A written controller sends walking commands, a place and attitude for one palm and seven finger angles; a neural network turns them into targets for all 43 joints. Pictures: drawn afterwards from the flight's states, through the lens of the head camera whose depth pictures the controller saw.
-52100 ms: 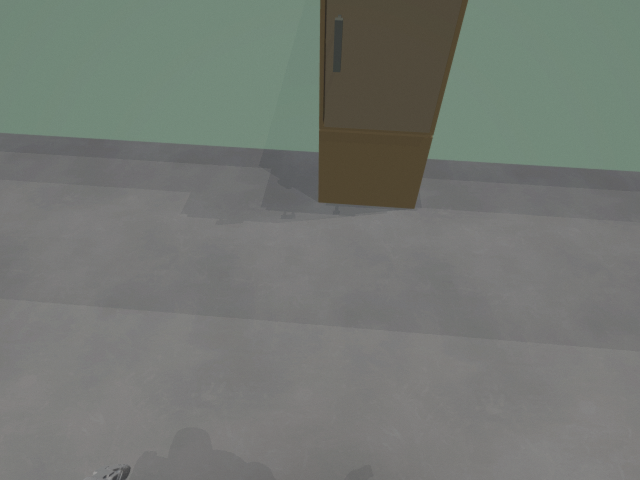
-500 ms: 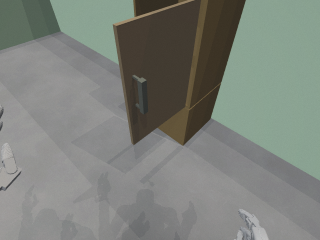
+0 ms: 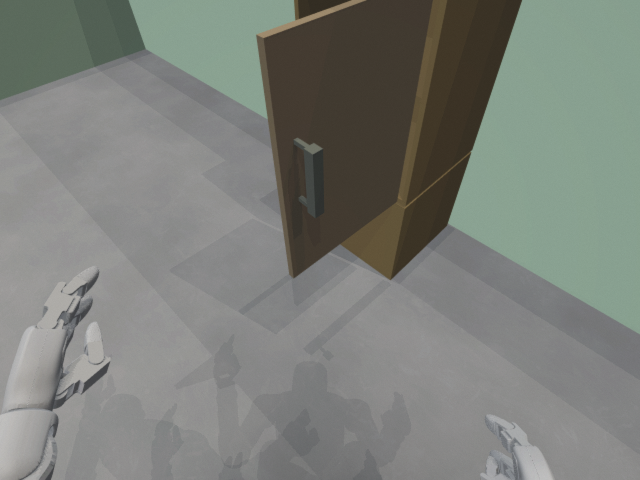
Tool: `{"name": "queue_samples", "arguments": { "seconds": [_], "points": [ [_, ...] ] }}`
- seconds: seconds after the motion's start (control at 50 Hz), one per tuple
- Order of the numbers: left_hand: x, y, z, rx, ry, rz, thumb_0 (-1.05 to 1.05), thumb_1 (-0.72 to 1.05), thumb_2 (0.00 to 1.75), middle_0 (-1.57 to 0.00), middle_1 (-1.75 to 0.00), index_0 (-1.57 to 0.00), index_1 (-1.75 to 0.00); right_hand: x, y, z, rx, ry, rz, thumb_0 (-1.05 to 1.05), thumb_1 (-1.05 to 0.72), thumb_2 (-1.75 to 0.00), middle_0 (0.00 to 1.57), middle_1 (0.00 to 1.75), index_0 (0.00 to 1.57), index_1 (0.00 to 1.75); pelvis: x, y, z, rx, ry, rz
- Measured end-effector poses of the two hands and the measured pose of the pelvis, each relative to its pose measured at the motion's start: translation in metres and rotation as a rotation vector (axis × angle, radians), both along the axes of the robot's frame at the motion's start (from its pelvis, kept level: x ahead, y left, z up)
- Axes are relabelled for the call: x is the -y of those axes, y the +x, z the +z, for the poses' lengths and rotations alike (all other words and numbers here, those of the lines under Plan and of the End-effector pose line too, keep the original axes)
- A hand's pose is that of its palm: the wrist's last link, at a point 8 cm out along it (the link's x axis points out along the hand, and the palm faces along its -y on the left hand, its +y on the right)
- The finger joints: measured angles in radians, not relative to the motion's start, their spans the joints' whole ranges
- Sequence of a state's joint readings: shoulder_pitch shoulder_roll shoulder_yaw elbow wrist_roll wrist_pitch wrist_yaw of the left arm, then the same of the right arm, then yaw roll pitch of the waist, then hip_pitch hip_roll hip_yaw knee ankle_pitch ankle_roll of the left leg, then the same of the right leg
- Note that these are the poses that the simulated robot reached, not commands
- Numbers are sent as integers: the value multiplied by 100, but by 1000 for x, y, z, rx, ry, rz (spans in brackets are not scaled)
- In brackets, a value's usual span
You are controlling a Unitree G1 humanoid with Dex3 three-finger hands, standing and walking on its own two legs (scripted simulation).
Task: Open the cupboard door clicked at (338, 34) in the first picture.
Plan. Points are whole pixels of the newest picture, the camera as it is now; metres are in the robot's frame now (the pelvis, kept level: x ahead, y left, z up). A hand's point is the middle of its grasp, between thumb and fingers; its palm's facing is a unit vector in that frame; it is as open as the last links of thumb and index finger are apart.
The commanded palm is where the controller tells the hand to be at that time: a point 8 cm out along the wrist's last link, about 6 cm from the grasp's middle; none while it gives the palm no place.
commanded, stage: let the arm hang, fingers relaxed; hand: left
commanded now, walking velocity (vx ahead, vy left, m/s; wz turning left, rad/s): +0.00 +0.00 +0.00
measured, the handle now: (307, 178) +0.65 +0.07 -0.02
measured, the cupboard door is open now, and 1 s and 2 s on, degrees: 87 87 87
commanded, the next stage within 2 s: look to check the result in 1.02 s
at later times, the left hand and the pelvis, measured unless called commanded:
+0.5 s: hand out of the picture -0.02 +0.20 -0.16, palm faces +0.00 -0.96 -0.28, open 7.3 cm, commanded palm none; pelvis -0.01 -0.02 +0.01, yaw +1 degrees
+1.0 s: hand out of the picture +0.09 +0.19 -0.15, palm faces -0.01 -0.96 -0.27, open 7.4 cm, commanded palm none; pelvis +0.01 -0.02 +0.01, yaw +0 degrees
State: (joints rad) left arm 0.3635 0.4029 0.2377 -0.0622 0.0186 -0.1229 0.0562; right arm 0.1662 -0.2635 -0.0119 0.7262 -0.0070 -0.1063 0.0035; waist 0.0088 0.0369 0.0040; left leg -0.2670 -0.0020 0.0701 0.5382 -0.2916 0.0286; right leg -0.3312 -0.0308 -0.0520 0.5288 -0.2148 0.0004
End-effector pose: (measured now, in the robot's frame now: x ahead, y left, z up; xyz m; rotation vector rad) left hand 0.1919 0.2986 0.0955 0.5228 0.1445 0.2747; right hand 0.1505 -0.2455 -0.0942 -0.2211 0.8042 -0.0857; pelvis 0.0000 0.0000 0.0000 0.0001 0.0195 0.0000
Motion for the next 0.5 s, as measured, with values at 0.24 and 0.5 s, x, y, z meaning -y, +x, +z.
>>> {"name": "queue_samples", "arguments": {
  "seconds": [0.24, 0.5],
  "points": [
    [83, -148, -232, -1083, -413, 147, 0, 94, 89, -21, -30, -20, -30, 33, -112, -28, -423, -61, -114, 1, -90, -90, 20, 30, 20, 30, 10, -12, 2, 37, 11, -4],
    [52, -215, -220, -1226, -369, 337, 0, 93, 89, -20, -30, -20, -30, 16, -185, -42, -661, 11, -154, 1, -90, -90, 20, 30, 20, 30, 18, -11, 9, 48, 1, 11]
  ]
}}
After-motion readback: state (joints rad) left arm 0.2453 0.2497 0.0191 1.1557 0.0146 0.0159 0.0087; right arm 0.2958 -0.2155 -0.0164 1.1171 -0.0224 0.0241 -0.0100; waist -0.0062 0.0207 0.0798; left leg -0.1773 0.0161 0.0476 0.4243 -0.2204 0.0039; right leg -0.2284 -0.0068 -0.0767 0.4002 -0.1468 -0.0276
